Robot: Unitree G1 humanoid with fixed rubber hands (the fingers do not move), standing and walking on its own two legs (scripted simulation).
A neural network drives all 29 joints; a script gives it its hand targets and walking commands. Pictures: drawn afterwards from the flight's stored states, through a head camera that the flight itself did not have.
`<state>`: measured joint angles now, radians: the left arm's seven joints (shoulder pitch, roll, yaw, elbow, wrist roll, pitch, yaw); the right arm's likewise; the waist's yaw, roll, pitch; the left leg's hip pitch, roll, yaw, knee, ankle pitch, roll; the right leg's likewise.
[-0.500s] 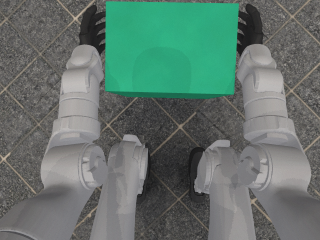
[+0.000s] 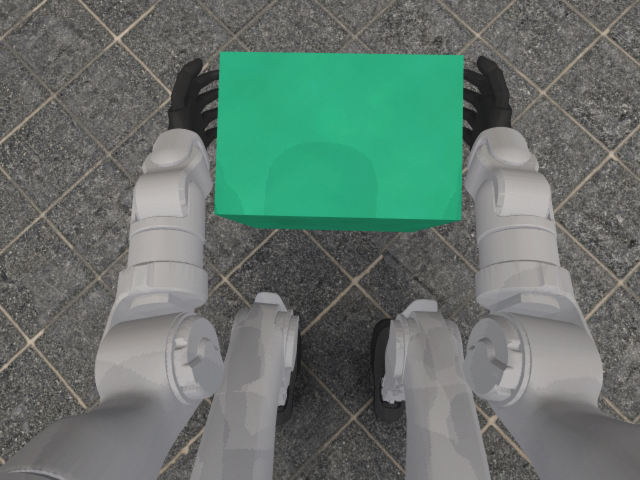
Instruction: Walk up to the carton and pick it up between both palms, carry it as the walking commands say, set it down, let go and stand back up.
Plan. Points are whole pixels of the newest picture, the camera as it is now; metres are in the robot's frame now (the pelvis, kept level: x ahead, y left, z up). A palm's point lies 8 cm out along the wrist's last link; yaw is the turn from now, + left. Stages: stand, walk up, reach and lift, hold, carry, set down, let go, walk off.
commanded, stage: reach and lift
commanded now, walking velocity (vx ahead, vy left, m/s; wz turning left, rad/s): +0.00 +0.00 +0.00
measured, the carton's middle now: (336, 161) +0.48 +0.02 -0.14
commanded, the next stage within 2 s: none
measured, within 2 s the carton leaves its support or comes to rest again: neither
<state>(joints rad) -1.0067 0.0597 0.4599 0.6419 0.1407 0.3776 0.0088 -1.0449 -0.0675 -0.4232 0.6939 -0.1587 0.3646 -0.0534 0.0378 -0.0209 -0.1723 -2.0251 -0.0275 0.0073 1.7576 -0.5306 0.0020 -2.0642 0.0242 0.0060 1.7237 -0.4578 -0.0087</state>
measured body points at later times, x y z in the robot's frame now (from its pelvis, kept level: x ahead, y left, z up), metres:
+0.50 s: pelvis +0.01 +0.00 +0.06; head +0.25 -0.01 +0.45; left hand +0.48 +0.19 +0.00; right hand +0.50 -0.15 +0.00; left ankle +0.09 +0.11 -0.46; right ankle +0.11 -0.11 -0.46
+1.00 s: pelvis +0.04 +0.00 +0.13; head +0.23 -0.01 +0.54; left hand +0.46 +0.18 +0.08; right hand +0.48 -0.16 +0.07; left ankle +0.09 +0.11 -0.46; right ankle +0.11 -0.11 -0.46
